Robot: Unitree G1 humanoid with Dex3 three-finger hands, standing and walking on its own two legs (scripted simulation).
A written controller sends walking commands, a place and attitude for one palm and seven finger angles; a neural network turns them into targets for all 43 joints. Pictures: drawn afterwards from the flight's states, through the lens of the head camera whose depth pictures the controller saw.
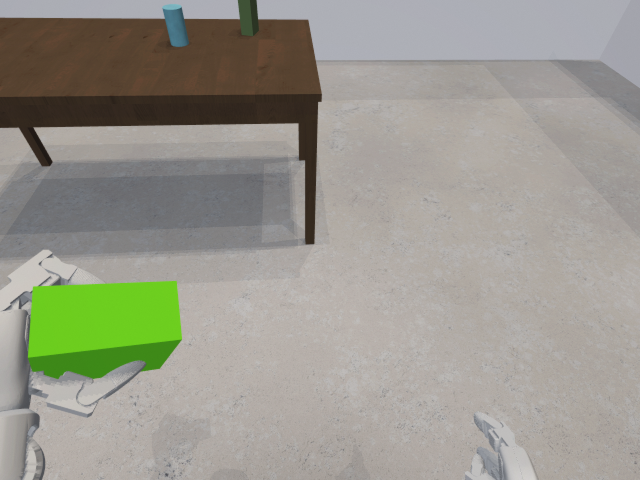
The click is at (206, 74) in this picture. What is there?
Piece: table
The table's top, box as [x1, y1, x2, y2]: [0, 18, 321, 104]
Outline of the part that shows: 0,18 0,104 321,101 321,92 307,20 258,19 259,30 253,36 246,36 240,33 239,19 184,19 189,43 182,47 175,47 170,44 164,19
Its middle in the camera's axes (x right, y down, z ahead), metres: -0.73 -0.66 +1.38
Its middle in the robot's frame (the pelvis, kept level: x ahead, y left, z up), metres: +1.43 +0.82 -0.09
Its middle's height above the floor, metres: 0.68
